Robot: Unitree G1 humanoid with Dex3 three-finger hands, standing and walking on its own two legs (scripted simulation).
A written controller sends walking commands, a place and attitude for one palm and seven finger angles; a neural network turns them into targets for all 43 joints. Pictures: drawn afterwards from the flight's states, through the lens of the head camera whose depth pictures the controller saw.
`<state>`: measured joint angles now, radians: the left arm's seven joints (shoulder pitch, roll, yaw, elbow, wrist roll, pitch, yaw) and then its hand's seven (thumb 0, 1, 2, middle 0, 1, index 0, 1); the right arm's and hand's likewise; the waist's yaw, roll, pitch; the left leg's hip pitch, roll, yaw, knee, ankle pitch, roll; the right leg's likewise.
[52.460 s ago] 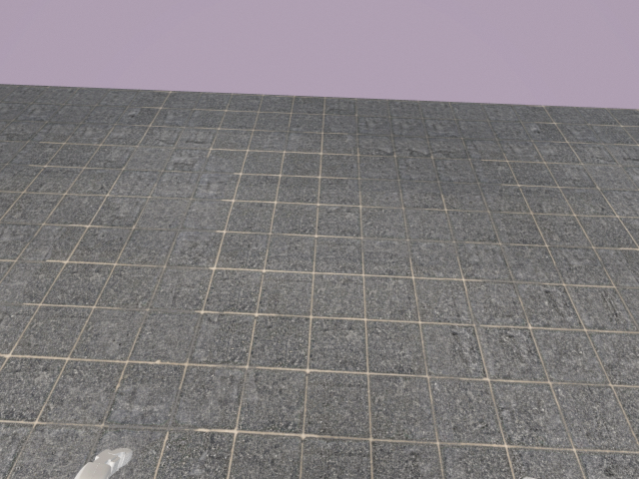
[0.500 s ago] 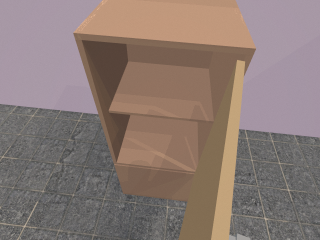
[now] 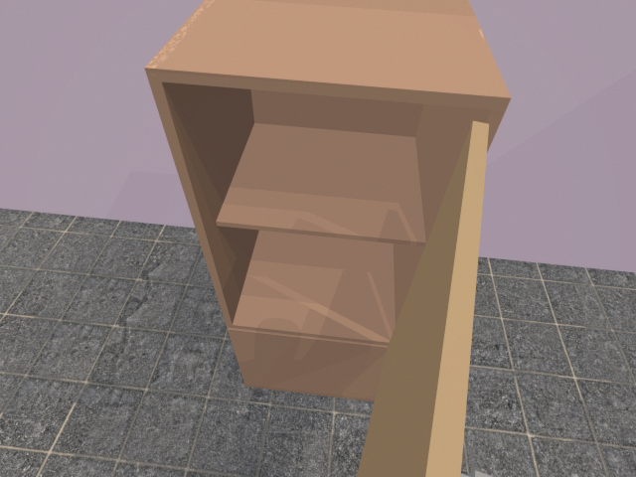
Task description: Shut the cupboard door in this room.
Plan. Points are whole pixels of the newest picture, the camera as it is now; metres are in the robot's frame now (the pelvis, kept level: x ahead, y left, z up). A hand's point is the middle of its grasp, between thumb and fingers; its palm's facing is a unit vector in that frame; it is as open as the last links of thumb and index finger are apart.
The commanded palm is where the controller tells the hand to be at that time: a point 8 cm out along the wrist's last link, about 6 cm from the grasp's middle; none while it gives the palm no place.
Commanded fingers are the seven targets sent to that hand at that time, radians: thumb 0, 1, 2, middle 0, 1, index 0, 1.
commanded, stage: walk around to get in front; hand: left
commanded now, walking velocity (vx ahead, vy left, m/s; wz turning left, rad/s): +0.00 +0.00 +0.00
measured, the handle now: out of the picture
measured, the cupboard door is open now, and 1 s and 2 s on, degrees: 77 67 21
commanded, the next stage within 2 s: none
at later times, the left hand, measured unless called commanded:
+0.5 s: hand out of the picture -0.02 +0.22 -0.20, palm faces +0.20 -0.95 -0.22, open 7.4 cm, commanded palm none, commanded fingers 0.00 0.90 0.90 -0.20 -0.30 -0.20 -0.30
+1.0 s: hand out of the picture +0.00 +0.21 -0.15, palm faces +0.43 -0.85 -0.31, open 7.4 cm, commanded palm none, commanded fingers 0.00 0.90 0.90 -0.20 -0.30 -0.20 -0.30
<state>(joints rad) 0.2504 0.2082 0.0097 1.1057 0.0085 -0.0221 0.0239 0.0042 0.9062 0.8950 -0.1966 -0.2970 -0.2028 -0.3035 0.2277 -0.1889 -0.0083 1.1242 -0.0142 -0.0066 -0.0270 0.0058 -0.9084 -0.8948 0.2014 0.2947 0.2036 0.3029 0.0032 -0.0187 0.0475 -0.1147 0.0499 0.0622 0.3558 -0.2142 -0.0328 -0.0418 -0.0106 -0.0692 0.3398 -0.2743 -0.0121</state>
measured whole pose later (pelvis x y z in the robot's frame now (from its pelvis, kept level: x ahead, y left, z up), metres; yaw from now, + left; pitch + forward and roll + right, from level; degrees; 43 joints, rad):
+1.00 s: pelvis -0.01 -0.03 -0.01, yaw +27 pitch +1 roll +1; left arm 0.14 0.21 0.04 0.87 0.01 0.02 0.01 0.00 0.91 0.89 -0.20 -0.30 -0.20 -0.30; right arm 0.19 -0.25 -0.10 0.93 -0.02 0.08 0.01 0.01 -0.91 -0.89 0.20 0.29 0.20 0.30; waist -0.03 0.06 0.08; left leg -0.49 -0.08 -0.13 0.85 -0.42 -0.03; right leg -0.27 -0.03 -0.07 0.56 -0.29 -0.01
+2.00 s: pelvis +0.11 +0.18 -0.02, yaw +56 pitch +0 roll +1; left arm -0.01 0.15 0.00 0.85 0.02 -0.04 -0.01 0.01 0.91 0.90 -0.20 -0.30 -0.20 -0.30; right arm 0.48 -0.12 -0.03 1.10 -0.01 -0.05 -0.02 0.01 -0.91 -0.89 0.20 0.30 0.21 0.30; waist -0.06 0.02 0.08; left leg 0.13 -0.13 -0.11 0.35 -0.43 0.11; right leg -0.49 0.00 -0.09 0.71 -0.26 -0.05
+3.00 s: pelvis +0.37 +0.55 -0.01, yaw +61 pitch +0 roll +1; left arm 0.08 0.22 0.06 0.94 0.03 -0.02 -0.03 0.01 0.92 0.90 -0.19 -0.30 -0.20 -0.30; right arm 0.38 -0.14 -0.05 1.07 -0.02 -0.07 0.00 0.00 -0.92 -0.89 0.20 0.29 0.20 0.30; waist -0.04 0.00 0.07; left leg 0.06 -0.01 0.08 0.30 -0.36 0.01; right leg -0.52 -0.11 -0.11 0.64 -0.16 0.02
